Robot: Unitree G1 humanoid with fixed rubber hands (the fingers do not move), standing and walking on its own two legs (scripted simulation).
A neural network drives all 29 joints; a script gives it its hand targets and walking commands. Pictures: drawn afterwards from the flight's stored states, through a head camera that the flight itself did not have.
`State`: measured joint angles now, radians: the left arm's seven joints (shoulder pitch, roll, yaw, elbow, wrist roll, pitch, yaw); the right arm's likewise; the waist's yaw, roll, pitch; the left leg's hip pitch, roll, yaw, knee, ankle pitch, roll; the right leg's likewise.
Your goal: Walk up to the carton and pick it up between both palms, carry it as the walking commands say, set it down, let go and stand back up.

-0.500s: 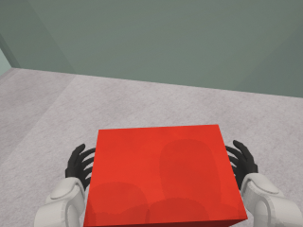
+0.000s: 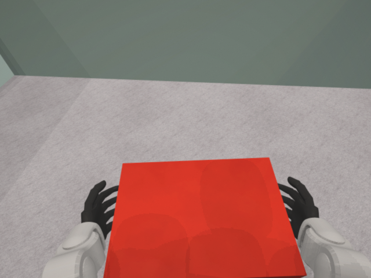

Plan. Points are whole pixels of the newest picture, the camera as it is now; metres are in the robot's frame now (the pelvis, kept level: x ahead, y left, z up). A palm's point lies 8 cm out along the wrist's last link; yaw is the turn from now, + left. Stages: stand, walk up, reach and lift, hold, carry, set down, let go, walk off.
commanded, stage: carry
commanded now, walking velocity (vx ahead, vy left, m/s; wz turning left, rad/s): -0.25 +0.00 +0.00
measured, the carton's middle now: (198, 231) +0.24 -0.01 +0.01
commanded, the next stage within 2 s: none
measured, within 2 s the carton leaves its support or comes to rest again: neither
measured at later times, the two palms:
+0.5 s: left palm out of the picture +0.03 +0.19 +0.09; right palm out of the picture +0.02 -0.17 +0.09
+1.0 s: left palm out of the picture -0.17 +0.21 +0.08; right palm out of the picture -0.17 -0.15 +0.09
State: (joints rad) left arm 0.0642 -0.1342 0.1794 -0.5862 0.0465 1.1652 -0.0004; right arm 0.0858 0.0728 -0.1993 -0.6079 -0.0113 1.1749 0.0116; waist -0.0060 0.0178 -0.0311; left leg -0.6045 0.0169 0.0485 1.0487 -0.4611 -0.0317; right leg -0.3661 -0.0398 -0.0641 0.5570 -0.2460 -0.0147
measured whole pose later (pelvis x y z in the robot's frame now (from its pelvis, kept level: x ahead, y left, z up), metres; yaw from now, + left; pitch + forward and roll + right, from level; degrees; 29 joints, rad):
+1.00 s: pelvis -0.39 +0.02 +0.00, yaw +0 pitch +3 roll -1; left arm 0.07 -0.07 0.17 -0.57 0.03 1.20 0.00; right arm 0.11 0.13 -0.19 -0.58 -0.05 1.17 0.01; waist 0.03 -0.03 -0.11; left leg -0.33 0.01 0.07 0.53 -0.25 0.04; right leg -0.58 -0.04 -0.03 0.92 -0.37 0.02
